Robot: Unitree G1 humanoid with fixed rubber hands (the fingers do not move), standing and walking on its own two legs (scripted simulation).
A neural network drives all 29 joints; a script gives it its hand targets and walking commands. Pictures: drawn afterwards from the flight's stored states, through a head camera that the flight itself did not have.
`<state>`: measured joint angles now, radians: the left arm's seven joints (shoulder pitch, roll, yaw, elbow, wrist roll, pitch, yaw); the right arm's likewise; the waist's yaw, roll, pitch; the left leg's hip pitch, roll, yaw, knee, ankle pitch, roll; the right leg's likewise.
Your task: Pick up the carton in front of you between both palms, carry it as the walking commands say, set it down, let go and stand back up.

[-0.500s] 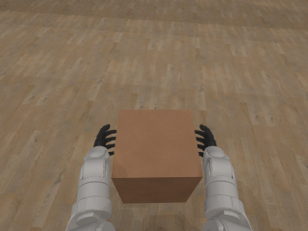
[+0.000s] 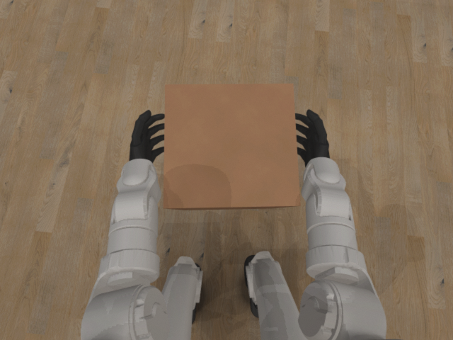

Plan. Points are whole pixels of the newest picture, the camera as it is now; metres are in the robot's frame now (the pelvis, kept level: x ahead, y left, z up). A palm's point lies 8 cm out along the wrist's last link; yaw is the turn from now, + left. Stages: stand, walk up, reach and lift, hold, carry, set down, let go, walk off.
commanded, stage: set down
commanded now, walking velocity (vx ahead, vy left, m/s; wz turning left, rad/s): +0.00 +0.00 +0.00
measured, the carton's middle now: (228, 158) +0.44 -0.01 -0.15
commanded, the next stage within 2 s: none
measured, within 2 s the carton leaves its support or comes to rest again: rests again in 1.56 s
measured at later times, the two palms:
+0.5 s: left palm (163, 159) +0.46 +0.13 -0.23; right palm (291, 162) +0.45 -0.17 -0.23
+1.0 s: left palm (176, 163) +0.49 +0.13 -0.39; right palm (279, 166) +0.48 -0.17 -0.39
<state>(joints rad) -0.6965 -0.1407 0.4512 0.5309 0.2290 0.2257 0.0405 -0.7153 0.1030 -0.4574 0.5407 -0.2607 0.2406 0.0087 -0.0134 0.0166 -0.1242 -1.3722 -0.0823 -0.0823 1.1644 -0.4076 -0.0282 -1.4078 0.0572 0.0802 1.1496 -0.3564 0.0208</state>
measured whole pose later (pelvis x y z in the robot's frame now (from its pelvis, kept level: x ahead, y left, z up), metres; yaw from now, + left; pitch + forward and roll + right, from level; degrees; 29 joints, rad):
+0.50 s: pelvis -0.03 +0.00 -0.13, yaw +1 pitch +47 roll +1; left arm -1.00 -0.01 0.45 0.68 0.19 0.27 0.06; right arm -0.98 0.01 -0.45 0.65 -0.21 0.28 -0.06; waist -0.02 0.02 -0.16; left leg -1.95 -0.12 -0.08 1.66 -0.53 -0.06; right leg -2.00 0.10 0.08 1.64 -0.47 0.04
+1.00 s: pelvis -0.04 +0.00 -0.24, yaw +1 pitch +46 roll +1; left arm -1.30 0.12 0.36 0.83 0.10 0.24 0.12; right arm -1.26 -0.13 -0.41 0.79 -0.12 0.25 -0.09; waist -0.03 0.02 0.11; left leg -2.25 -0.16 -0.06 2.02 -0.58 -0.07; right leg -2.28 0.12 0.08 1.99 -0.51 0.08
